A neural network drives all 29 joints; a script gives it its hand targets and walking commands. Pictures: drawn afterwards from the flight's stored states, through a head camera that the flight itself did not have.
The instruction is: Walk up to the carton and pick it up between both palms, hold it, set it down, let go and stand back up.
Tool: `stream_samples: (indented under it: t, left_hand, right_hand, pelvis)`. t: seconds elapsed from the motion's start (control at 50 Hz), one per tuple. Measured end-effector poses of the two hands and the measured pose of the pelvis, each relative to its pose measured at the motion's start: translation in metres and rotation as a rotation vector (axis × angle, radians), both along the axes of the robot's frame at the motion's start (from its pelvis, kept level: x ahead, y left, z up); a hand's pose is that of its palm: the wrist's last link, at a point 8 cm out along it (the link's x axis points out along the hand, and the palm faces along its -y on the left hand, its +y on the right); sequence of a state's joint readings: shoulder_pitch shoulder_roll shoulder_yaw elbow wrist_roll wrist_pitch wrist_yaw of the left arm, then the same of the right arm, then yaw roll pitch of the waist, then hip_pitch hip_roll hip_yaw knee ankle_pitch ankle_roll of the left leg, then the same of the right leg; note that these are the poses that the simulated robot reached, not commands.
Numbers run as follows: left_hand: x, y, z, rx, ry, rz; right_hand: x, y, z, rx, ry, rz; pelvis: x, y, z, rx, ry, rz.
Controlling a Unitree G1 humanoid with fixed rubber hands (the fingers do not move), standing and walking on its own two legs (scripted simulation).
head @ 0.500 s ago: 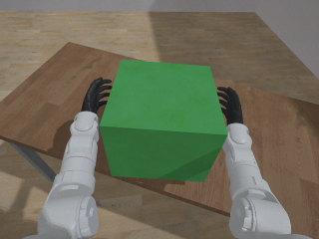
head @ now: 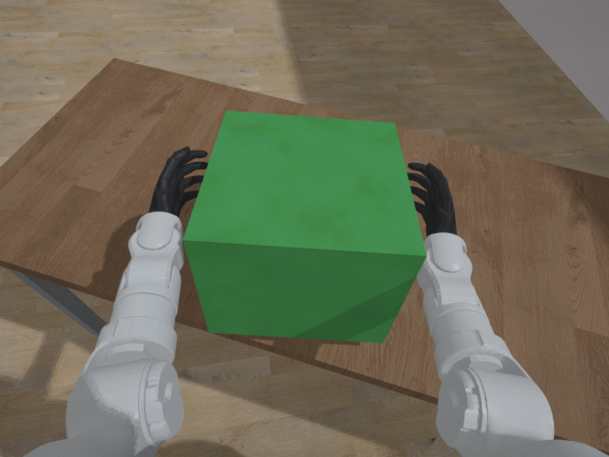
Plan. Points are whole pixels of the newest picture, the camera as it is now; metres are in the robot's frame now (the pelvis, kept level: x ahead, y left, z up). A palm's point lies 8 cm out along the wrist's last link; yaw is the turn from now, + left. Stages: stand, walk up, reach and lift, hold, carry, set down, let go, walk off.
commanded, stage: set down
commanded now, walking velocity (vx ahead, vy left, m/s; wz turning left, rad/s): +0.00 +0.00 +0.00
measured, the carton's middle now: (303, 225) +0.43 +0.02 -0.02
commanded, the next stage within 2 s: none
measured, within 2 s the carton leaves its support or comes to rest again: neither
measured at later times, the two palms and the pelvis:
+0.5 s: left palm (172, 202) +0.40 +0.20 +0.06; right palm (440, 224) +0.39 -0.16 +0.06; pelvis +0.00 +0.00 +0.00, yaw +1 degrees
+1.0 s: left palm (175, 205) +0.40 +0.20 +0.05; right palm (442, 229) +0.39 -0.17 +0.05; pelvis -0.01 +0.00 +0.00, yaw +1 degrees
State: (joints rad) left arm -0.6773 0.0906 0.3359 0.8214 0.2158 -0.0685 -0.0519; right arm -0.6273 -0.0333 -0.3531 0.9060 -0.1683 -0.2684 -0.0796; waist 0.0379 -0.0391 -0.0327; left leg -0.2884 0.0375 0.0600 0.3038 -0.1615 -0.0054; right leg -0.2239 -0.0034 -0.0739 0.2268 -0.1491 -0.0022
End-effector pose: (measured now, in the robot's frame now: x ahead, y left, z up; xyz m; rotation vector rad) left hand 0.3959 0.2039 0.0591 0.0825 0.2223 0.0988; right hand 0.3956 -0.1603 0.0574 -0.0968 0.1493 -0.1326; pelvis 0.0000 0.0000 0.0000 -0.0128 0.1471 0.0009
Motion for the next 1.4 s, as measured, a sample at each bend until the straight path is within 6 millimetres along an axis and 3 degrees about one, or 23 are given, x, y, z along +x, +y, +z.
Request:
stream_samples:
  t: [0.26, 0.6, 1.4]
  left_hand:
    - [0.001, 0.003, 0.002, -0.036, 0.027, -0.003]
    - [0.009, -0.007, 0.0, -0.011, 0.003, -0.017]
    - [0.004, -0.007, -0.007, -0.006, -0.027, -0.03]
  right_hand:
    - [-0.004, 0.003, 0.002, 0.007, 0.025, -0.015]
    - [0.0, -0.007, -0.001, 0.001, 0.005, -0.01]
    - [-0.011, -0.007, -0.007, -0.012, -0.007, -0.024]
  pelvis:
    - [-0.012, 0.004, 0.001, 0.005, 0.003, 0.004]
    - [-0.002, 0.002, 0.0, 0.002, 0.008, 0.013]
    - [-0.008, 0.005, -0.001, 0.005, 0.032, 0.004]
